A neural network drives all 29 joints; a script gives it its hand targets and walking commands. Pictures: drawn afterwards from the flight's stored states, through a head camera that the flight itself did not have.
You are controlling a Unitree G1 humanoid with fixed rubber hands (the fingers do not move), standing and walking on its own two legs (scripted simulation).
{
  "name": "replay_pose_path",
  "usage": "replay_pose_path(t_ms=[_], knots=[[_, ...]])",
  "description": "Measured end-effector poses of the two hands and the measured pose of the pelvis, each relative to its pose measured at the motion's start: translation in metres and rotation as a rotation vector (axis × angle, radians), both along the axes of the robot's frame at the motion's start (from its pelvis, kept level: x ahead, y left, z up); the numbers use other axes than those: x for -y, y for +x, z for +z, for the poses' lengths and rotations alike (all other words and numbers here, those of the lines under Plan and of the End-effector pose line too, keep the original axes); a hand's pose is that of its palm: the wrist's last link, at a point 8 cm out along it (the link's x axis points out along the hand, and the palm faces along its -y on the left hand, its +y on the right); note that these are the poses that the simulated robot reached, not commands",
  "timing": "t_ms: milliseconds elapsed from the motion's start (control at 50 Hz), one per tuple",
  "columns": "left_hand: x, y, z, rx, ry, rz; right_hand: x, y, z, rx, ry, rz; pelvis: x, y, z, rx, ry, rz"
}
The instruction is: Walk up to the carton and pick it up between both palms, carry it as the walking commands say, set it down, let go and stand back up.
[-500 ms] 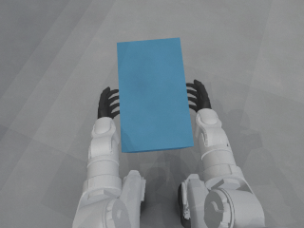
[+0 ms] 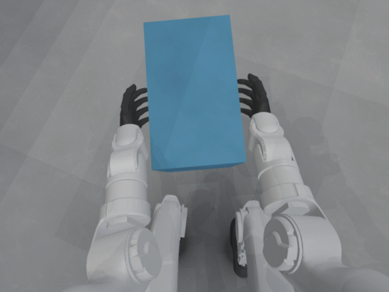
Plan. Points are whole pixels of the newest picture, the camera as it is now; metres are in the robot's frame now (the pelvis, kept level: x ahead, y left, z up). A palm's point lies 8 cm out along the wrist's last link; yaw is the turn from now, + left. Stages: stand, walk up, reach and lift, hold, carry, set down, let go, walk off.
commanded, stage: set down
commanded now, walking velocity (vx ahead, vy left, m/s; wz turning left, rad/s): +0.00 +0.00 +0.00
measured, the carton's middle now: (194, 107) +0.49 +0.06 -0.14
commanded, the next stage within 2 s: none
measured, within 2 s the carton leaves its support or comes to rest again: neither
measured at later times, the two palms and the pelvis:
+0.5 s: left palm (140, 126) +0.45 +0.19 -0.16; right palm (247, 115) +0.49 -0.06 -0.16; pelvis -0.02 +0.00 -0.07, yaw +0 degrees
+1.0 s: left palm (147, 126) +0.47 +0.20 -0.24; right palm (239, 117) +0.51 -0.06 -0.24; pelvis -0.03 +0.01 -0.12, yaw +0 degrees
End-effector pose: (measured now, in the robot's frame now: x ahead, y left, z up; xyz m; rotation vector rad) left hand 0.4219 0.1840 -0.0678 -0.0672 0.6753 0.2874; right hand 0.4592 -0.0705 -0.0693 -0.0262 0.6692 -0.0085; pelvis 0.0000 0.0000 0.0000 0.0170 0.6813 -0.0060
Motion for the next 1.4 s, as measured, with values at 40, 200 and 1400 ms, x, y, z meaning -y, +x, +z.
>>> replay_pose_path(t_ms=[40, 200, 1400], knots=[[-0.001, 0.002, -0.007, 0.000, 0.000, 0.001, -0.001, 0.002, -0.007, 0.000, -0.001, 0.002, 0.000, -0.002, -0.006, -0.005, 0.000, 0.000], [-0.003, 0.009, -0.036, -0.003, 0.001, 0.005, -0.004, 0.012, -0.034, -0.002, -0.004, 0.011, -0.001, -0.008, -0.029, -0.025, 0.001, 0.000], [-0.018, 0.069, -0.247, -0.045, 0.011, -0.033, -0.018, 0.074, -0.247, -0.043, -0.033, 0.054, -0.010, -0.022, -0.166, -0.062, -0.006, 0.008]])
